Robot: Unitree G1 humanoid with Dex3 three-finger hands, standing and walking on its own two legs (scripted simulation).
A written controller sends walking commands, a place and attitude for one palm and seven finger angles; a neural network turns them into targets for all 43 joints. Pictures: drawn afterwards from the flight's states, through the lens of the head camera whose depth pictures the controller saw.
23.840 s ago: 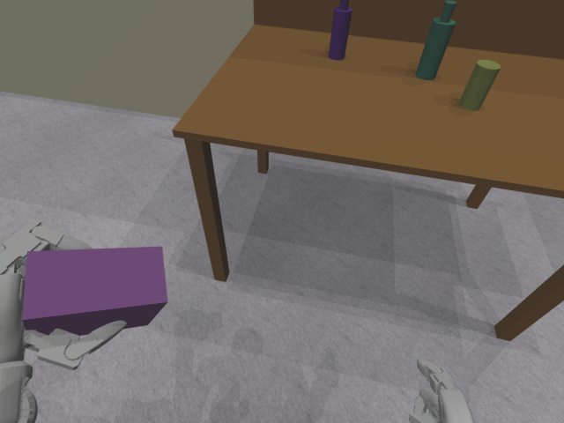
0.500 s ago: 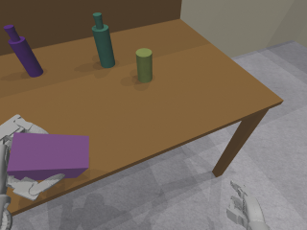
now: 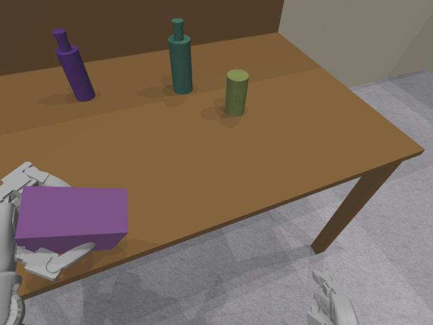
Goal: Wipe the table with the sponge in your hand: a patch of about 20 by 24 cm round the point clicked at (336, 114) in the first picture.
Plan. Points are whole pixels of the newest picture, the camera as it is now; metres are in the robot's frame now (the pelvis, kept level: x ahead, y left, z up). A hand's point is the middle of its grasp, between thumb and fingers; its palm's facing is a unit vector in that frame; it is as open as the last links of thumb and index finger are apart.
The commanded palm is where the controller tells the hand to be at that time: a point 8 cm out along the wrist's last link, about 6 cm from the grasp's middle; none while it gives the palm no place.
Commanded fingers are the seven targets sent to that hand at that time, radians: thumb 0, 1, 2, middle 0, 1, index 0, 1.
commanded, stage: come to a stop and stand still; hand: left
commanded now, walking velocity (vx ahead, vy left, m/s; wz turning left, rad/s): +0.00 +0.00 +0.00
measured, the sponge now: (90, 222) +0.23 +0.21 +0.13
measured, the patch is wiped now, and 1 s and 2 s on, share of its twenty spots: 0.00 0.00 0.00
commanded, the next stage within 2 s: look again from close up in 0.24 s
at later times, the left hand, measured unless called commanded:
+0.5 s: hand (29, 174) +0.26 +0.28 +0.20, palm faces +0.49 -0.77 -0.41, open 10.4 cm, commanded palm +0.16 +0.27 +0.17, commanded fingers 0.00 0.10 1.30 -1.20 -1.60 -1.20 -1.60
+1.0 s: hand (64, 202) +0.24 +0.24 +0.15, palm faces +0.33 -0.87 -0.37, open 10.4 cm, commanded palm +0.19 +0.28 +0.17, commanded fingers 0.00 0.10 1.30 -1.20 -1.60 -1.20 -1.60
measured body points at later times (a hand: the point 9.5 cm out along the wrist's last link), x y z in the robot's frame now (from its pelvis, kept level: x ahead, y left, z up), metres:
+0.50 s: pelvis -0.01 -0.01 -0.01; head +0.04 +0.00 +0.44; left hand +0.22 +0.31 +0.22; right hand +0.18 -0.23 -0.09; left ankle +0.02 +0.07 -0.74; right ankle +0.01 -0.09 -0.74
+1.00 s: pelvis +0.02 +0.00 -0.01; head +0.03 +0.02 +0.44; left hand +0.22 +0.29 +0.17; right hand +0.20 -0.22 -0.07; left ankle +0.02 +0.07 -0.74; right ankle +0.01 -0.09 -0.74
